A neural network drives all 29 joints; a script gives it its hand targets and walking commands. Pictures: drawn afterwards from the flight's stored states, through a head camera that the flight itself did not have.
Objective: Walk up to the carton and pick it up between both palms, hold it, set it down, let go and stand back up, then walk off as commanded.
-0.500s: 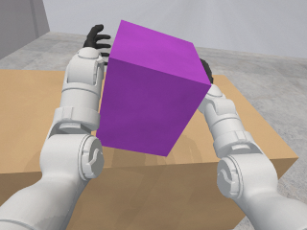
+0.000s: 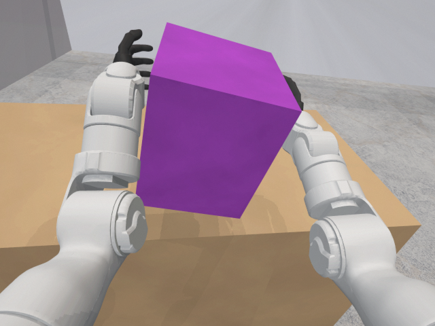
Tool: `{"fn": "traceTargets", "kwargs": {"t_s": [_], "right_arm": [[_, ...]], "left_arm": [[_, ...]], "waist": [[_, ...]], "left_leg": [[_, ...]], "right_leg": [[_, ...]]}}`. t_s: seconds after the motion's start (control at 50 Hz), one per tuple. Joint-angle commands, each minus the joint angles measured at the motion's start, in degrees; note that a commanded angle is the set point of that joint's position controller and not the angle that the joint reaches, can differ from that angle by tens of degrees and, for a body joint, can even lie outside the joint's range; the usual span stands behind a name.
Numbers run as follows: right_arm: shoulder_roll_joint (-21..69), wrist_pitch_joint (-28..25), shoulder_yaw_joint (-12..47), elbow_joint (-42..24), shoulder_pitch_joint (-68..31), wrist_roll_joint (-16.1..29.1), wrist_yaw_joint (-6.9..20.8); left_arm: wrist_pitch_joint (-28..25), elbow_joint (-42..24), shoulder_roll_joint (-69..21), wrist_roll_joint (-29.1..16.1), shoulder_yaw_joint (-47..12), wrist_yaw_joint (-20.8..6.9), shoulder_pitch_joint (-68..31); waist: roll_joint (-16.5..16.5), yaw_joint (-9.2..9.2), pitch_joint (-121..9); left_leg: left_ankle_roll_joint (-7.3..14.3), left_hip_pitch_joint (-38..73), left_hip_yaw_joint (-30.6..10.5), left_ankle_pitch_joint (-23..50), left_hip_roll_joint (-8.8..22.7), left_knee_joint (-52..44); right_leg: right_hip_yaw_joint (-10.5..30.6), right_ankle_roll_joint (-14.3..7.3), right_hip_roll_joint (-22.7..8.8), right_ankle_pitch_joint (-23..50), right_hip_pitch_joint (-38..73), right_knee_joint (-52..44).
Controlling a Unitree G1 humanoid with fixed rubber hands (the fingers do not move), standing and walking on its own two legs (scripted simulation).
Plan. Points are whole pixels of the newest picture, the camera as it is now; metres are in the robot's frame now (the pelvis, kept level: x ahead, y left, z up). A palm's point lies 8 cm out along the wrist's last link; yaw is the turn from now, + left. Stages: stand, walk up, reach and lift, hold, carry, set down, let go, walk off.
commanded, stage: reach and lift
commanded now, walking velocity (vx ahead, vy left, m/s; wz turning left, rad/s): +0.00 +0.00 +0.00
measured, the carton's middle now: (205, 125) +0.40 +0.01 +0.23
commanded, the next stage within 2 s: hold in 0.28 s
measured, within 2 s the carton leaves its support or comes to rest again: neither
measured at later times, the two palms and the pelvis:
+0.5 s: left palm (118, 69) +0.37 +0.14 +0.33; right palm (298, 105) +0.36 -0.14 +0.29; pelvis -0.01 +0.00 +0.00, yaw +0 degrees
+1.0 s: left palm (115, 66) +0.37 +0.14 +0.34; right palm (302, 97) +0.36 -0.14 +0.31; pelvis -0.01 +0.00 +0.00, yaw +0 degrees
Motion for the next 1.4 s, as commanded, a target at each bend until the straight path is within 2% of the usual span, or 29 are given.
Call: {"fn": "traceTargets", "kwargs": {"t_s": [0.0, 0.06, 0.12, 0.14, 0.22, 0.3, 0.34, 0.42, 0.46, 0.54, 0.56, 0.6, 0.64, 0.66, 0.72, 0.76, 0.78, 0.8, 0.82, 0.84, 0.98, 1.02, 1.16, 1.22, 1.24, 1.3, 1.32, 1.34, 1.38], "right_arm": [[27.4, -2.7, 21.3, -27.4, -72.5, 16.5, 5.1], [26.8, -0.8, 20.6, -23.8, -71.9, 16.1, 4.6], [28.3, -0.1, 21.1, -25.1, -71.2, 16.7, 4.5], [26.7, 0.1, 19.7, -24.8, -71.7, 16.1, 4.4], [27.4, 0.9, 21.2, -26.5, -73.2, 17.6, 4.4], [27.7, 2.1, 18.2, -21.7, -74.3, 15.9, 4.9], [28.2, 2.1, 18.4, -21.7, -74.4, 16.5, 5.1], [29.8, 2.9, 18.3, -21.1, -74.5, 16.0, 5.0], [28.2, 3.0, 17.4, -19.2, -74.5, 15.9, 5.2], [30.8, 3.4, 20.6, -22.1, -74.0, 17.6, 4.7], [30.0, 3.6, 20.1, -21.4, -74.2, 17.4, 4.6], [30.9, 3.9, 20.9, -22.3, -73.6, 18.0, 4.5], [29.6, 4.2, 20.6, -21.6, -76.1, 17.9, 4.3], [31.5, 4.3, 21.7, -24.3, -76.0, 18.4, 4.3], [30.9, 4.4, 23.0, -26.5, -77.4, 19.4, 4.0], [31.1, 4.9, 23.4, -27.4, -76.8, 20.5, 3.7], [29.3, 5.3, 22.3, -25.2, -77.9, 19.7, 4.0], [31.0, 5.1, 22.9, -27.1, -78.1, 20.2, 4.1], [31.5, 5.1, 22.9, -26.8, -78.0, 20.5, 4.2], [30.4, 5.4, 22.3, -25.2, -76.5, 20.1, 4.1], [31.1, 6.3, 19.4, -20.8, -76.4, 18.2, 4.4], [31.4, 6.4, 18.3, -18.1, -75.1, 17.6, 4.7], [31.2, 6.3, 19.0, -17.2, -75.5, 18.0, 5.0], [29.9, 6.4, 18.0, -16.3, -73.8, 18.2, 4.8], [30.6, 6.3, 18.2, -17.1, -74.2, 18.1, 4.7], [30.0, 6.4, 18.9, -18.6, -73.8, 18.5, 4.6], [31.8, 6.3, 19.5, -20.0, -74.8, 19.0, 4.4], [30.5, 6.5, 18.8, -18.9, -75.5, 18.2, 4.4], [31.0, 6.7, 18.9, -18.2, -74.6, 18.4, 4.5]], "left_arm": [[-0.9, -6.9, -44.7, -10.3, -20.8, -6.7, -28.6], [-0.1, -3.4, -43.0, -8.6, -18.0, -7.2, -29.2], [0.4, -6.4, -43.6, -9.3, -18.9, -7.9, -30.3], [0.7, -5.3, -43.4, -9.3, -19.1, -7.9, -30.5], [1.1, -7.2, -43.0, -9.7, -19.4, -7.9, -31.7], [1.6, -1.6, -42.6, -8.7, -17.0, -8.3, -33.5], [1.2, -5.3, -42.6, -9.1, -17.8, -8.1, -35.6], [1.6, -1.8, -41.8, -8.1, -15.4, -8.5, -34.6], [1.9, -1.3, -42.0, -8.2, -15.8, -8.6, -35.2], [1.7, -3.9, -41.0, -8.7, -15.6, -8.7, -34.7], [1.8, -4.2, -41.5, -8.8, -16.6, -8.7, -35.2], [1.9, -3.9, -40.7, -8.5, -15.2, -8.9, -34.4], [2.5, -2.5, -40.9, -7.8, -15.1, -9.1, -36.1], [2.4, -4.1, -40.8, -8.6, -15.5, -8.9, -35.4], [2.3, -8.0, -41.9, -11.0, -19.1, -8.4, -37.5], [2.6, -8.8, -42.3, -11.1, -19.6, -8.3, -37.0], [2.9, -5.8, -41.2, -10.4, -18.6, -8.3, -38.1], [2.8, -7.2, -41.4, -10.9, -18.3, -8.3, -37.7], [2.8, -8.2, -41.8, -10.9, -19.1, -8.2, -38.2], [2.9, -6.9, -42.3, -11.1, -19.2, -8.2, -37.2], [3.1, -3.1, -39.8, -8.7, -14.8, -9.2, -38.4], [2.6, -2.8, -39.8, -8.9, -15.0, -9.2, -40.0], [2.3, -2.7, -38.8, -8.9, -14.8, -9.3, -40.1], [2.4, -2.9, -39.3, -8.8, -14.9, -9.3, -40.3], [2.5, -1.8, -39.0, -8.5, -14.2, -9.6, -39.1], [2.5, -3.9, -39.3, -9.0, -15.5, -9.6, -38.9], [2.5, -4.1, -39.8, -9.1, -15.4, -9.6, -39.0], [2.8, -3.7, -39.5, -9.4, -16.2, -9.5, -40.3], [2.5, -3.4, -39.2, -9.5, -15.7, -9.3, -39.8]], "waist": [[9.6, 3.04, -29.6], [9.2, 3.38, -23.6], [9.0, 3.72, -25.0], [9.5, 2.27, -25.3], [9.6, 3.24, -25.5], [8.8, 3.56, -21.1], [10.3, 3.23, -22.4], [8.4, 4.85, -20.2], [9.6, 3.64, -19.9], [8.7, 5.65, -22.5], [9.8, 4.07, -22.6], [8.0, 5.61, -22.1], [9.3, 4.84, -21.3], [7.8, 6.19, -23.8], [8.4, 4.11, -26.9], [9.6, 4.24, -27.4], [10.0, 3.82, -25.0], [8.2, 4.5, -26.2], [9.6, 5.5, -25.8], [10.3, 4.13, -24.7], [8.0, 5.36, -20.0], [10.1, 5.12, -18.8], [9.0, 5.23, -20.7], [10.6, 3.96, -19.3], [9.5, 5.04, -19.5], [10.0, 3.99, -21.0], [9.6, 5.3, -22.1], [10.1, 3.59, -21.7], [9.0, 4.46, -21.0]], "left_leg": [[-6.2, 18.2, -5.5, 19.0, 3.2, -6.1], [-5.2, 15.1, -5.0, 13.9, 2.8, -7.5], [-4.8, 14.5, -4.9, 13.1, 3.0, -8.0], [-5.6, 14.4, -5.4, 12.6, 3.3, -8.2], [-5.5, 13.9, -5.1, 13.8, 3.1, -7.6], [-4.3, 8.5, -5.8, 2.5, 4.0, -10.9], [-4.6, 7.8, -5.4, 4.0, 3.9, -11.0], [-3.1, 4.7, -5.0, -0.7, 3.6, -12.4], [-3.9, 4.7, -5.6, -1.0, 3.7, -12.7], [-3.2, 5.5, -3.8, 4.6, 2.5, -11.0], [-4.0, 7.5, -4.4, 6.4, 2.9, -10.5], [-3.1, 5.7, -3.8, 4.7, 2.5, -10.8], [-3.6, 5.6, -4.3, 3.2, 2.7, -11.1], [-3.1, 6.0, -3.7, 5.0, 2.4, -10.7], [-4.7, 9.1, -4.4, 10.8, 2.4, -8.7], [-5.0, 10.0, -4.2, 13.1, 2.3, -7.8], [-5.3, 8.4, -5.1, 8.8, 2.8, -9.3], [-5.0, 7.6, -4.7, 9.5, 2.6, -9.2], [-4.9, 7.1, -4.7, 8.6, 2.8, -9.5], [-4.9, 6.0, -4.7, 8.3, 2.9, -9.8], [-3.4, 0.9, -4.7, -1.2, 3.0, -13.0], [-3.6, -0.1, -4.6, -3.3, 3.2, -13.4], [-3.8, 1.7, -4.8, -0.8, 3.2, -12.9], [-4.6, 0.1, -4.8, 0.3, 3.3, -12.9], [-3.9, 0.5, -4.5, -0.9, 3.0, -13.3], [-4.8, 2.3, -4.3, 3.6, 2.6, -11.8], [-4.3, 2.8, -4.0, 3.5, 2.8, -11.4], [-5.0, 3.7, -4.4, 3.7, 2.7, -11.5], [-4.5, 2.5, -4.5, 2.8, 3.0, -11.8]], "right_leg": [[1.9, -0.9, 3.4, 7.3, 0.9, -3.8], [2.2, -0.9, 3.3, 3.5, 0.6, -4.8], [2.1, -0.7, 3.8, 5.1, 1.7, -3.6], [1.8, -0.6, 3.6, 4.8, 1.9, -3.5], [2.3, -0.9, 3.6, 5.4, 2.3, -3.4], [2.5, -0.8, 3.4, 0.3, 1.7, -3.3], [2.3, -0.7, 4.1, 2.8, 3.5, -1.8], [2.9, -0.6, 3.9, 1.5, 4.2, -2.7], [3.0, -0.7, 3.6, 1.1, 3.6, -2.6], [3.0, -0.6, 4.0, 4.9, 5.9, -2.5], [2.9, -0.8, 3.6, 4.5, 3.5, -2.4], [3.0, -0.6, 3.8, 4.6, 5.3, -2.8], [2.7, -0.7, 3.7, 2.2, 4.0, -2.6], [3.1, -0.6, 4.0, 4.0, 5.4, -2.4], [2.4, -0.8, 3.7, 6.0, 3.7, -2.1], [2.7, -1.0, 3.8, 7.1, 3.7, -2.0], [2.4, -0.9, 3.7, 3.4, 2.4, -2.2], [2.6, -0.8, 3.8, 5.2, 3.7, -2.0], [2.6, -0.9, 4.3, 4.9, 3.5, -1.4], [2.8, -1.0, 4.2, 5.5, 4.1, -1.6], [3.2, -0.5, 4.3, 1.6, 5.5, -1.7], [3.2, -0.5, 4.1, 0.3, 4.5, -1.4], [2.9, -0.6, 4.0, 0.8, 4.0, -1.7], [3.1, -0.6, 4.0, 1.7, 4.8, -1.0], [3.1, -0.4, 4.2, 1.4, 4.6, -1.5], [3.0, -0.7, 3.8, 3.3, 4.7, -1.5], [3.1, -0.6, 3.9, 3.2, 5.0, -1.5], [3.1, -0.8, 3.4, 2.4, 3.6, -1.6], [2.9, -0.7, 4.0, 2.6, 4.3, -1.4]]}}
